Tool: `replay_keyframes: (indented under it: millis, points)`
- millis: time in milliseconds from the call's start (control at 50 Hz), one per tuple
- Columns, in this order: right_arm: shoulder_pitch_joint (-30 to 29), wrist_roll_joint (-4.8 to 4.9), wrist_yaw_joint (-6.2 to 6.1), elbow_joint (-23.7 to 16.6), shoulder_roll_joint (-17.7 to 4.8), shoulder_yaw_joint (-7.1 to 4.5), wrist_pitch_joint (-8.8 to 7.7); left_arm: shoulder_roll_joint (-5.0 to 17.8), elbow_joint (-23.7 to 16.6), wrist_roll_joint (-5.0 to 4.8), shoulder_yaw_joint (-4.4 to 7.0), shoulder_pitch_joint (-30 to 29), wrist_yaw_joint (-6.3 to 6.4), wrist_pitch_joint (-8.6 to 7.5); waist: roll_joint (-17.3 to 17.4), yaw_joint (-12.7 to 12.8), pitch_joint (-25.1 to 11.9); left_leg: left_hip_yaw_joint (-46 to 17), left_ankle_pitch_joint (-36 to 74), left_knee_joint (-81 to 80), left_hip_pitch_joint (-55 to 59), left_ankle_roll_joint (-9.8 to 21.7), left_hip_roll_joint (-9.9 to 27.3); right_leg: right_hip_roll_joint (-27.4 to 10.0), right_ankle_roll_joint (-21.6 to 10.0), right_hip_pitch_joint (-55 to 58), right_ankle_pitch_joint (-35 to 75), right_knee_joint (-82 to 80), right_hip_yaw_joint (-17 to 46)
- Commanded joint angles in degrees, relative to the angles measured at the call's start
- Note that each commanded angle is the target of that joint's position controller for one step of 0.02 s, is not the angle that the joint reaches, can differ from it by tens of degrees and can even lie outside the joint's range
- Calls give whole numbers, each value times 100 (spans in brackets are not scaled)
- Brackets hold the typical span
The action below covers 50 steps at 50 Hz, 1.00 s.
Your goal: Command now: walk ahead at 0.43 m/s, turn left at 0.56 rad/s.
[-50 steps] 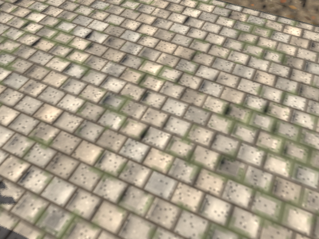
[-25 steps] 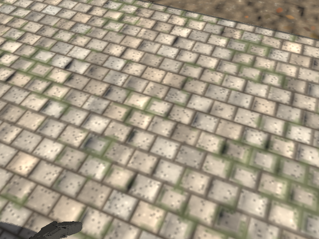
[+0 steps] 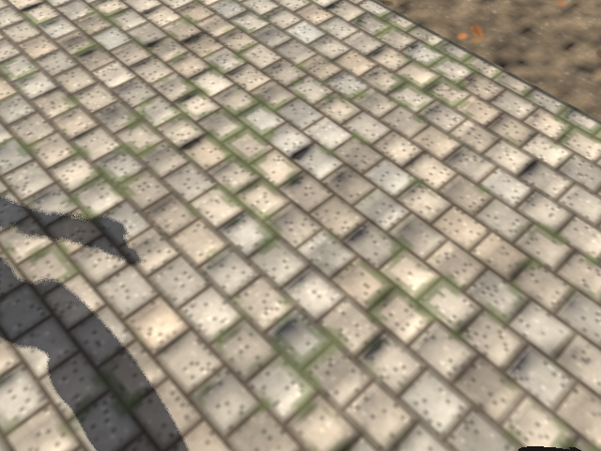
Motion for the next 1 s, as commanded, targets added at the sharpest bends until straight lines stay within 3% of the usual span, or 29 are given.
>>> replay_keyframes:
  millis: [20, 40, 60, 80, 100, 120, 140, 160, 200, 320, 440, 480, 500, 520, 540, 560, 580, 600, 620, 640, 700, 780, 860, 900, 920, 940, 960, 980, 1000]
  points:
    - [2010, -21, -163, 102, -1485, -623, 7, 1047, -492, 24, 187, -388, 62, 5, 19, -1326, -1142, -494, 720, -560, 3224, 595, -203, -853, -362, -1640, 4940, 3508, 274]
    - [1683, -90, -220, 3, -2159, -683, -29, 127, -807, 284, -83, 191, -8, -144, 1589, -458, -1607, -3589, 1615, -829, 5035, 1694, 1390, 411, 67, -4208, -909, 5643, 783]
    - [1849, -145, -171, -234, -1754, -548, -100, 570, -821, 77, -56, -187, -82, -359, 818, -884, -2581, -4734, 1934, -1456, 5304, 2053, 1851, 518, 16, -4586, -1316, 6309, 2153]
    - [1579, -159, -139, -242, -1435, -450, -169, 773, -984, -120, 3, -712, -98, -424, 420, -901, -1920, -3766, 2644, -1448, 4833, 1755, 1662, 241, -111, -4908, -820, 6222, 2245]
    - [1249, -52, -146, -256, -1203, -399, -203, 713, -972, -50, -15, -791, -51, -438, 23, -682, -1320, -2981, 2829, -1402, 4012, 1452, 1335, -11, -167, -4850, -321, 5708, 2206]
    - [897, 0, -177, -324, -1018, -351, -186, 768, -907, 98, 27, -800, 14, -393, -130, -485, -955, -2504, 2898, -1481, 3230, 1230, 1109, -193, -141, -4583, -17, 5277, 2173]
    - [684, -62, -214, -420, -914, -304, -163, 860, -908, 142, 79, -725, 35, -303, -61, -294, -845, -2252, 3107, -1621, 2613, 1153, 974, -275, -129, -4158, 150, 5067, 2203]
    - [618, -127, -231, -466, -953, -306, -149, 840, -942, 152, 94, -661, 44, -207, -23, -181, -813, -2153, 3328, -1703, 2246, 1120, 894, -251, -100, -3897, 251, 4869, 2191]
    - [669, -145, -281, -468, -1113, -353, -151, 624, -992, 191, 49, -590, 70, -84, 25, -95, -847, -1867, 3913, -1710, 1939, 1110, 745, -123, 16, -3771, 499, 4349, 2102]
    - [856, -13, -510, -479, -1206, -378, 110, 497, -1263, 171, -37, -1337, 47, 35, 409, -341, -1020, -1860, 3061, -1428, 2024, 637, 408, 225, 199, -3785, 1757, 2637, 2178]
    - [902, -51, -569, -566, -1171, -352, 277, 631, -1477, 136, -10, -1817, -48, -12, 655, -499, -812, -2781, 2141, -966, 2381, 546, 487, 490, 114, -3680, 1317, 1612, 2392]
    - [718, -22, -577, -669, -1147, -331, 289, 705, -1464, 126, 34, -1611, -74, -81, 793, -345, -792, -3070, 1950, -742, 2435, 423, 377, 538, -26, -3225, 1381, 939, 2377]
    - [553, -1, -582, -739, -1117, -310, 291, 721, -1419, 131, 57, -1396, -81, -123, 789, -158, -792, -3048, 1733, -535, 2312, 264, 186, 493, -141, -2701, 2036, 260, 2307]
    - [571, -52, -581, -838, -949, -253, 276, 936, -1407, 201, 114, -1164, -56, -149, 523, -125, -1014, -2865, 1052, -48, 1879, 29, -80, -103, -381, -1775, 3093, 71, 2657]
    - [1008, -157, -576, -888, -612, -164, 248, 1305, -1473, 297, 179, -1090, 8, -102, -756, -417, -1335, -2052, -1437, 1182, 943, -316, -793, -1335, -1009, -657, 5324, 294, 3730]
    - [1319, -83, -562, -945, -875, -220, 243, 1219, -1315, 380, 175, -757, -11, -18, -1966, -491, -1487, -1499, -3597, 2291, -135, -634, -1177, -2284, -2053, -244, 5881, 160, 5172]
    - [1510, -101, -538, -760, -1369, -355, 246, 912, -1444, 247, 106, -863, -24, -1, -1307, -438, -1358, -1529, -3277, 3255, -335, -858, -787, -2216, -2117, -393, 5474, 185, 4931]
    - [1275, -47, -532, -681, -1475, -419, 307, 680, -1506, 223, 51, -991, -3, 36, -874, -378, -1160, -1385, -2824, 3637, -440, -989, -647, -1806, -1840, -597, 5085, 295, 4138]
    - [1196, -11, -544, -632, -1370, -416, 400, 597, -1557, 198, 16, -1172, 7, 86, -637, -415, -968, -1275, -2516, 3712, -443, -1087, -547, -1452, -1624, -879, 4602, 245, 3596]
    - [1084, -12, -545, -695, -1277, -398, 461, 620, -1571, 167, 13, -1301, 32, 132, -653, -424, -823, -1200, -2226, 3657, -448, -1137, -425, -1336, -1556, -1105, 4145, 132, 3363]
    - [872, 39, -494, -865, -833, -265, 495, 776, -1545, 244, 61, -1306, 94, 248, -993, -350, -698, -681, -1821, 2880, -128, -1174, -357, -1013, -1546, -1413, 3741, -182, 2628]
    - [605, -26, -426, -1055, -769, -204, 464, 992, -1534, 204, 151, -1289, 107, 306, -1126, -203, -960, -491, -1561, 1717, 416, -1083, -83, -1291, -1646, -1300, 3645, -231, 2308]
    - [672, -26, -308, -1097, -904, -257, 494, 1133, -1486, 100, 200, -1280, 54, 328, -1213, -220, -903, -236, -1308, 705, 1010, -836, -84, -1452, -1513, -1419, 2984, -168, 2117]
    - [965, -39, -258, -1003, -882, -298, 499, 1144, -1450, -1, 206, -1362, 49, 342, -1116, -434, -861, -24, -669, -318, 1587, -577, -221, -1398, -1231, -1624, 2509, 169, 1909]
    - [1184, -55, -271, -905, -943, -348, 494, 1004, -1366, -24, 178, -1209, 44, 350, -947, -485, -851, -52, -374, -794, 2095, -394, -349, -1240, -941, -1939, 2073, 553, 1699]
    - [1351, -75, -329, -898, -1269, -451, 473, 733, -1276, 58, 118, -946, 8, 363, 13, -441, -712, -1017, 615, -1383, 2746, -75, 187, -818, -422, -2797, 1126, 1597, 1173]
    - [1309, -96, -430, -1110, -1874, -533, 441, 416, -1544, 372, -8, -1016, -22, 370, 1829, -230, -573, -3084, 2476, -1432, 3215, 763, 1655, 12, 137, -4417, -1288, 3414, 912]
    - [1446, -343, -358, -1153, -1864, -514, 296, 698, -1752, 247, 85, -1607, 43, 314, 1463, -741, -911, -3588, 1971, -1760, 2596, 1497, 1980, 265, 86, -4582, -1426, 4342, 1892]
    - [1185, -356, -335, -1112, -1698, -454, 184, 871, -1727, 107, 149, -1681, 81, 318, 982, -578, -640, -3077, 1352, -1831, 2416, 1234, 1617, 145, -12, -4625, -899, 4632, 2085]
Velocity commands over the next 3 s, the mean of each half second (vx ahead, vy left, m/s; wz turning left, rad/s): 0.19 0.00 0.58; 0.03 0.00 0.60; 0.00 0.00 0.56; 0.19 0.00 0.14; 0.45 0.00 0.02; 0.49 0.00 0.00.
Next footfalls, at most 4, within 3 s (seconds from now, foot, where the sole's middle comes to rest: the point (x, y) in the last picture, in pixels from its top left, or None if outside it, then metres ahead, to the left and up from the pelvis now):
0.02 left None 0.17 0.09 -0.76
0.52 right None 0.35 -0.07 -0.76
0.94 left None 0.18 0.15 -0.76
1.44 right None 0.34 0.00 -0.76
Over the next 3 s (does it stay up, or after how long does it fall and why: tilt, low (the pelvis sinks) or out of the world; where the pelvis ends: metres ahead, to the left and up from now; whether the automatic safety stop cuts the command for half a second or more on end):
stays up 0.56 0.51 0.03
